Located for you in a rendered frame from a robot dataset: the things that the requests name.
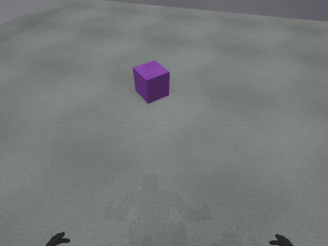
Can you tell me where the right robot hand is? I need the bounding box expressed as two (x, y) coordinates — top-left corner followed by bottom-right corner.
(269, 234), (293, 246)

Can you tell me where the left robot hand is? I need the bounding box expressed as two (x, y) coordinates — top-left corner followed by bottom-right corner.
(45, 232), (70, 246)

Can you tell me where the carton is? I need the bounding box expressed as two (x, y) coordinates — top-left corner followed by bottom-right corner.
(133, 60), (170, 104)

